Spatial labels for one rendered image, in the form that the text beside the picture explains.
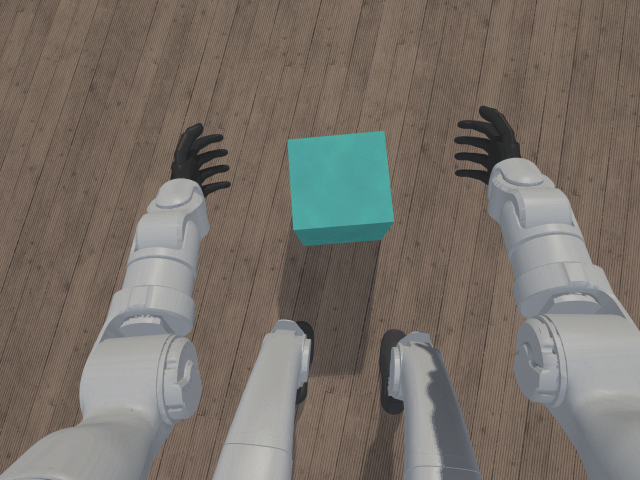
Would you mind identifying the left robot hand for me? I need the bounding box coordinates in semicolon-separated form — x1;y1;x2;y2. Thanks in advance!
170;123;231;198

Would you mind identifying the robot right thigh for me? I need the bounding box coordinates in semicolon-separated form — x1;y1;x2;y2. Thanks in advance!
390;341;483;480

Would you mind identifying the robot left thigh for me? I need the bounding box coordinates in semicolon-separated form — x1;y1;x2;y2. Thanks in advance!
212;329;311;480

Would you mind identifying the right robot hand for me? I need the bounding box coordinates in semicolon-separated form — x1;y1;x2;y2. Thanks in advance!
454;106;522;185

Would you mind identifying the right robot forearm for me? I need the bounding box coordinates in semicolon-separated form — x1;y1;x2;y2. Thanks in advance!
488;158;640;334

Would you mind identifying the left robot forearm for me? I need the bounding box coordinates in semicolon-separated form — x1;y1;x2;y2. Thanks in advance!
79;178;210;415

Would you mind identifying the robot thigh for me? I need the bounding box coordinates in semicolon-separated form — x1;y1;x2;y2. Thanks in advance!
390;341;483;480
212;329;311;480

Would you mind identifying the carton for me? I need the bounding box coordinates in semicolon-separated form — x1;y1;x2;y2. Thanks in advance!
287;131;394;246

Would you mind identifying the left robot upper arm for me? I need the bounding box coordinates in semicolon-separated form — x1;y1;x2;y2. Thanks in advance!
0;333;202;480

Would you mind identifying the right robot upper arm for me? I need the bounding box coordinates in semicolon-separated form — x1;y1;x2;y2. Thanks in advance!
514;314;640;480

